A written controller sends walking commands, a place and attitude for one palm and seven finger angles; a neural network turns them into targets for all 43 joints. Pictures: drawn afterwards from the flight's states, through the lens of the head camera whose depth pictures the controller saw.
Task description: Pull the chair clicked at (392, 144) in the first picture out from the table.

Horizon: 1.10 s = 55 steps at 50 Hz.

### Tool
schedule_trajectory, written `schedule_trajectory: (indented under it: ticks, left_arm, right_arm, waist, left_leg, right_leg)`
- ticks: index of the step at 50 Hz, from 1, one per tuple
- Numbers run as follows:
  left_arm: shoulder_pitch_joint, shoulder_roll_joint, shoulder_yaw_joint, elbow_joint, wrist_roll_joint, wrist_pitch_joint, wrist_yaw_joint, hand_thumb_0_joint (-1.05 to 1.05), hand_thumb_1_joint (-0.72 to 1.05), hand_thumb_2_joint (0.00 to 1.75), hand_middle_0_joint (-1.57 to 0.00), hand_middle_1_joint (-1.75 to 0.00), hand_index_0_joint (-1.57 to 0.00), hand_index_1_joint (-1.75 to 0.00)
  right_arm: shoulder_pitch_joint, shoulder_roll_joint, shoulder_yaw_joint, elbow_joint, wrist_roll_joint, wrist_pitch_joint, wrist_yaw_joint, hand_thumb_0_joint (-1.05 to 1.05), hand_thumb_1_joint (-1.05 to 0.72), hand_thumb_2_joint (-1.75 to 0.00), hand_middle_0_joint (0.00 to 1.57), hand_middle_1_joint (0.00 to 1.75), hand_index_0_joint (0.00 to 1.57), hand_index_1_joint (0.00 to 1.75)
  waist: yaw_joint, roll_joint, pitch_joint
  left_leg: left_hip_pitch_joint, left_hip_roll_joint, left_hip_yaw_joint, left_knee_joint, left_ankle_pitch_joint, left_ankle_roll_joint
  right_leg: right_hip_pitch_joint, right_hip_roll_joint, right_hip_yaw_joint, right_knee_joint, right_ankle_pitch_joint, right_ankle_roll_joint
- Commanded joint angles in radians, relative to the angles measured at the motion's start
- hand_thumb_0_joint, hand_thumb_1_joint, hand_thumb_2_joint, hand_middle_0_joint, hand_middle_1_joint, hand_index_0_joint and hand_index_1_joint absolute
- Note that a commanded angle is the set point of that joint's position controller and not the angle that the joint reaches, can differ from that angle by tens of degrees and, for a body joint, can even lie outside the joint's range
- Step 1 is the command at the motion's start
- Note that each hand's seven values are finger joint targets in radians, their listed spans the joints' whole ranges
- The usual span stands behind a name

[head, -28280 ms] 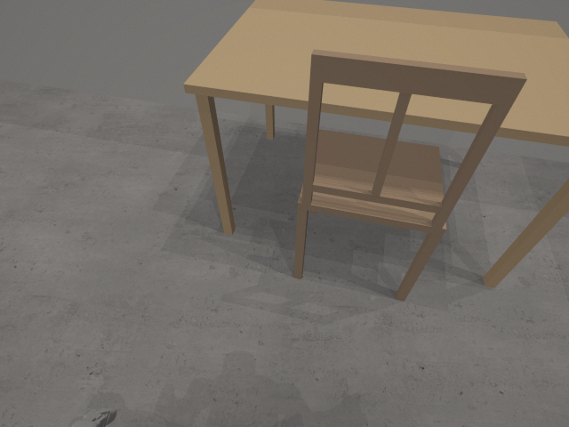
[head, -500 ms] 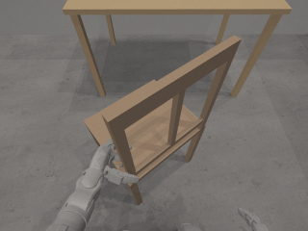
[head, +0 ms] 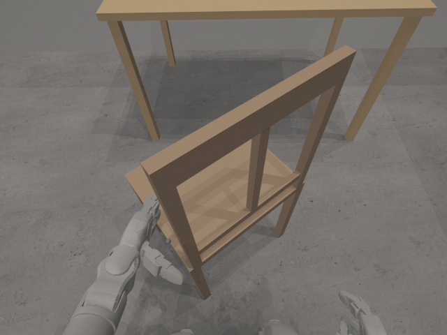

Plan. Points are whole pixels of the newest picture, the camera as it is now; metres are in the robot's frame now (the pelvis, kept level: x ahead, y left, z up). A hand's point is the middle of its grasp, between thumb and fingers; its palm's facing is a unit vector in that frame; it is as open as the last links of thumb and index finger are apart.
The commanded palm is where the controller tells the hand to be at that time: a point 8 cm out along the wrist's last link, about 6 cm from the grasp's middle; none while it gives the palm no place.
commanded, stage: draw the fingers out of the gap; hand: left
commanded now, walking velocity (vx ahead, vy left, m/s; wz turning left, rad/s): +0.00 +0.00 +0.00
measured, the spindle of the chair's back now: (255, 174) +0.44 -0.07 -0.04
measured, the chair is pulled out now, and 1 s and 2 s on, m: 0.60 0.60 0.60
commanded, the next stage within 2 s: draw the hand back to the body in 0.76 s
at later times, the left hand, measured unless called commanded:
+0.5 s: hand (158, 290) +0.21 +0.12 -0.04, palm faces -0.22 -0.96 -0.18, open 17.5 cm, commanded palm +0.20 +0.16 -0.02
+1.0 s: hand (151, 316) +0.17 +0.12 -0.01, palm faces -0.06 -1.00 -0.01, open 17.5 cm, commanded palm +0.14 +0.18 +0.01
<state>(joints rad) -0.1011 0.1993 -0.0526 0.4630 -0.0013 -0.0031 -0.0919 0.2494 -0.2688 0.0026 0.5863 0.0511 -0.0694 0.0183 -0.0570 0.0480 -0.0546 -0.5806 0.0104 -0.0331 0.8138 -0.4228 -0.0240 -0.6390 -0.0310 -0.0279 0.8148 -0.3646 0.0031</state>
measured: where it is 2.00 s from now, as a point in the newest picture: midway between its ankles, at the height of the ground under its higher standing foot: outside the picture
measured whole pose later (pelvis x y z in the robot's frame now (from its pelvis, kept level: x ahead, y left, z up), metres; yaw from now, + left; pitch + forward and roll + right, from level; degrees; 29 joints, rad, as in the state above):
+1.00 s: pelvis -0.01 +0.00 -0.02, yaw +1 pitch +10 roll -1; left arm 0.58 0.17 -0.11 -0.20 -0.13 -0.08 -0.07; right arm 0.23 -0.23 0.01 0.49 0.06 -0.20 -0.04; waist -0.03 0.05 -0.08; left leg -0.68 0.01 -0.07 1.00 -0.50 -0.02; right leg -0.71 -0.04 -0.05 0.97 -0.44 0.00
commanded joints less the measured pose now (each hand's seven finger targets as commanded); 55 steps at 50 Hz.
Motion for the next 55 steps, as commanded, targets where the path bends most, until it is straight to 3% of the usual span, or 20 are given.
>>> schedule_trajectory:
  ticks: [1, 6, 12, 17, 20, 24, 27, 30, 34, 37, 40, 44, 45, 47, 48, 51, 52, 54, 55]
  left_arm:
    - [-0.105, 0.152, 0.084, -0.185, -0.002, -0.037, -0.010, 0.00, -0.55, 0.20, 0.00, 0.00, 0.00, 0.00]
    - [0.063, 0.110, 0.035, -0.343, -0.020, -0.042, -0.014, 0.00, -0.55, 0.20, 0.00, 0.00, 0.00, 0.00]
    - [0.130, 0.099, -0.004, -0.429, -0.007, -0.037, 0.011, 0.00, -0.55, 0.20, 0.00, 0.00, 0.00, 0.00]
    - [0.212, 0.101, -0.018, -0.560, 0.002, -0.046, 0.029, 0.00, -0.55, 0.20, 0.00, 0.00, 0.00, 0.00]
    - [0.281, 0.109, -0.008, -0.572, 0.005, -0.035, 0.030, 0.00, -0.55, 0.20, 0.00, 0.00, 0.00, 0.00]
    - [0.385, 0.053, -0.075, -0.609, 0.017, -0.010, 0.023, 0.00, -0.55, 0.20, 0.00, 0.00, 0.00, 0.00]
    - [0.383, 0.046, -0.101, -0.635, 0.022, 0.011, 0.020, 0.00, -0.55, 0.20, 0.00, 0.00, 0.00, 0.00]
    - [0.445, 0.086, -0.054, -0.672, 0.024, 0.019, 0.025, 0.00, -0.55, 0.20, 0.00, 0.00, 0.00, 0.00]
    - [0.508, 0.107, -0.029, -0.744, 0.031, 0.012, 0.042, 0.00, -0.55, 0.20, 0.00, 0.00, 0.00, 0.00]
    - [0.543, 0.071, -0.074, -0.780, 0.034, 0.014, 0.042, 0.00, -0.55, 0.20, 0.00, 0.00, 0.00, 0.00]
    - [0.599, 0.070, -0.077, -0.782, 0.028, 0.023, 0.033, 0.00, -0.55, 0.20, 0.00, 0.00, 0.00, 0.00]
    - [0.674, 0.072, -0.077, -0.812, 0.026, 0.031, 0.023, 0.00, -0.55, 0.20, 0.00, 0.00, 0.00, 0.00]
    - [0.556, -0.035, -0.017, -0.974, -0.167, -0.103, 0.028, 0.00, -0.55, 0.20, 0.00, 0.00, 0.00, 0.00]
    - [0.630, 0.050, 0.042, -0.922, -0.156, -0.190, 0.032, 0.00, -0.55, 0.20, 0.00, 0.00, 0.00, 0.00]
    - [0.633, 0.070, 0.081, -0.942, -0.183, -0.218, 0.034, 0.00, -0.55, 0.20, 0.00, 0.00, 0.00, 0.00]
    - [0.651, 0.065, 0.112, -0.962, -0.196, -0.339, 0.034, 0.00, -0.55, 0.20, 0.00, 0.00, 0.00, 0.00]
    - [0.661, 0.025, 0.082, -0.946, -0.196, -0.383, 0.027, 0.00, -0.55, 0.20, 0.00, 0.00, 0.00, 0.00]
    - [0.655, -0.005, 0.049, -0.915, -0.188, -0.481, 0.006, 0.00, -0.55, 0.20, 0.00, 0.00, 0.00, 0.00]
    - [0.698, 0.002, 0.047, -0.878, -0.176, -0.490, -0.011, 0.00, -0.55, 0.20, 0.00, 0.00, 0.00, 0.00]
  right_arm:
    - [-0.006, -0.132, -0.048, -0.144, 0.001, -0.042, -0.012, 0.00, -0.90, -0.90, 0.20, 0.30, 0.20, 0.30]
    - [-0.018, -0.116, -0.050, -0.183, 0.005, -0.063, -0.008, 0.00, -0.90, -0.90, 0.20, 0.30, 0.20, 0.30]
    - [-0.040, -0.117, -0.045, -0.196, 0.004, -0.085, -0.016, 0.00, -0.90, -0.90, 0.20, 0.30, 0.20, 0.30]
    - [-0.048, -0.107, -0.042, -0.212, 0.000, -0.113, -0.024, 0.00, -0.90, -0.90, 0.20, 0.30, 0.20, 0.30]
    - [-0.055, -0.104, -0.041, -0.215, 0.000, -0.117, -0.028, 0.00, -0.90, -0.90, 0.20, 0.30, 0.20, 0.30]
    - [-0.069, -0.094, -0.039, -0.238, 0.003, -0.121, -0.028, 0.00, -0.90, -0.90, 0.20, 0.30, 0.20, 0.30]
    - [-0.075, -0.095, -0.032, -0.253, 0.002, -0.120, -0.031, 0.00, -0.90, -0.90, 0.20, 0.30, 0.20, 0.30]
    - [-0.083, -0.090, -0.032, -0.271, -0.001, -0.117, -0.038, 0.00, -0.90, -0.90, 0.20, 0.30, 0.20, 0.30]
    - [-0.084, -0.076, -0.033, -0.284, 0.001, -0.118, -0.043, 0.00, -0.90, -0.90, 0.20, 0.30, 0.20, 0.30]
    - [-0.084, -0.070, -0.032, -0.293, 0.001, -0.123, -0.047, 0.00, -0.90, -0.90, 0.20, 0.30, 0.20, 0.30]
    - [-0.090, -0.069, -0.035, -0.295, 0.005, -0.122, -0.052, 0.00, -0.90, -0.90, 0.20, 0.30, 0.20, 0.30]
    - [-0.093, -0.065, -0.040, -0.302, 0.005, -0.128, -0.059, 0.00, -0.90, -0.90, 0.20, 0.30, 0.20, 0.30]
    - [-0.107, -0.055, -0.028, -0.298, 0.003, -0.166, -0.066, 0.00, -0.90, -0.90, 0.20, 0.30, 0.20, 0.30]
    - [-0.099, -0.055, -0.031, -0.254, 0.002, -0.203, -0.068, 0.00, -0.90, -0.90, 0.20, 0.30, 0.20, 0.30]
    - [-0.092, -0.056, -0.035, -0.243, 0.005, -0.210, -0.067, 0.00, -0.90, -0.90, 0.20, 0.30, 0.20, 0.30]
    - [-0.094, -0.043, -0.045, -0.204, 0.004, -0.233, -0.053, 0.00, -0.90, -0.90, 0.20, 0.30, 0.20, 0.30]
    - [-0.101, -0.035, -0.046, -0.196, 0.003, -0.239, -0.043, 0.00, -0.90, -0.90, 0.20, 0.30, 0.20, 0.30]
    - [-0.119, -0.034, -0.053, -0.178, -0.004, -0.249, -0.022, 0.00, -0.90, -0.90, 0.20, 0.30, 0.20, 0.30]
    - [-0.125, -0.040, -0.059, -0.182, -0.001, -0.246, -0.015, 0.00, -0.90, -0.90, 0.20, 0.30, 0.20, 0.30]
  waist:
    - [0.007, -0.071, -0.283]
    - [0.016, -0.036, -0.325]
    - [-0.009, -0.096, -0.212]
    - [0.000, -0.034, -0.274]
    - [0.003, -0.055, -0.263]
    - [0.002, -0.049, -0.221]
    - [-0.011, -0.070, -0.187]
    - [0.009, -0.085, -0.190]
    - [0.019, -0.042, -0.202]
    - [0.007, -0.042, -0.195]
    - [0.004, -0.051, -0.168]
    - [0.011, -0.066, -0.180]
    - [0.012, -0.136, -0.166]
    - [0.036, -0.092, -0.198]
    - [0.041, -0.070, -0.207]
    - [0.057, -0.004, -0.225]
    - [0.053, 0.013, -0.211]
    - [0.047, 0.009, -0.192]
    - [0.045, 0.000, -0.200]
  left_leg:
    - [0.046, -0.034, 0.039, -0.092, 0.255, 0.056]
    - [0.090, -0.026, 0.036, -0.085, 0.333, 0.052]
    - [0.047, -0.026, 0.025, -0.083, 0.241, 0.056]
    - [0.094, -0.026, 0.012, -0.065, 0.278, 0.053]
    - [0.073, -0.027, 0.010, -0.056, 0.264, 0.052]
    - [0.060, -0.024, 0.000, -0.053, 0.246, 0.049]
    - [0.035, -0.028, -0.003, -0.044, 0.190, 0.053]
    - [0.015, -0.032, -0.002, -0.040, 0.166, 0.053]
    - [0.011, -0.034, 0.004, -0.024, 0.175, 0.051]
    - [0.003, -0.037, 0.003, -0.011, 0.173, 0.054]
    - [-0.016, -0.036, 0.002, -0.005, 0.130, 0.053]
    - [-0.033, -0.039, 0.001, 0.008, 0.126, 0.054]
    - [-0.054, -0.052, -0.008, 0.052, 0.126, 0.042]
    - [-0.066, -0.048, -0.001, 0.061, 0.111, 0.040]
    - [-0.066, -0.049, -0.004, 0.062, 0.122, 0.039]
    - [-0.080, -0.044, -0.003, 0.095, 0.159, 0.029]
    - [-0.094, -0.043, 0.000, 0.109, 0.152, 0.027]
    - [-0.137, -0.038, -0.005, 0.146, 0.135, 0.023]
    - [-0.143, -0.034, -0.002, 0.145, 0.115, 0.027]
  right_leg:
    - [0.255, 0.013, -0.010, -0.100, 0.282, -0.011]
    - [0.279, 0.009, -0.018, -0.088, 0.343, -0.017]
    - [0.203, 0.013, -0.025, -0.096, 0.242, -0.010]
    - [0.202, 0.010, -0.033, -0.072, 0.245, -0.015]
    - [0.198, 0.011, -0.034, -0.065, 0.236, -0.015]
    - [0.158, 0.009, -0.049, -0.055, 0.191, -0.016]
    - [0.133, 0.010, -0.048, -0.060, 0.142, -0.014]
    - [0.137, 0.012, -0.047, -0.054, 0.113, -0.016]
    - [0.136, 0.013, -0.041, -0.041, 0.117, -0.021]
    - [0.127, 0.012, -0.039, -0.038, 0.116, -0.019]
    - [0.099, 0.012, -0.040, -0.044, 0.068, -0.018]
    - [0.100, 0.013, -0.040, -0.036, 0.058, -0.017]
    - [0.059, 0.026, -0.068, -0.019, 0.064, -0.013]
    - [0.073, 0.028, -0.049, -0.007, 0.031, -0.022]
    - [0.079, 0.026, -0.050, 0.001, 0.041, -0.022]
    - [0.049, 0.030, -0.052, 0.055, 0.074, -0.030]
    - [0.016, 0.028, -0.052, 0.068, 0.066, -0.029]
    - [-0.046, 0.028, -0.054, 0.108, 0.045, -0.030]
    - [-0.041, 0.026, -0.050, 0.106, 0.026, -0.031]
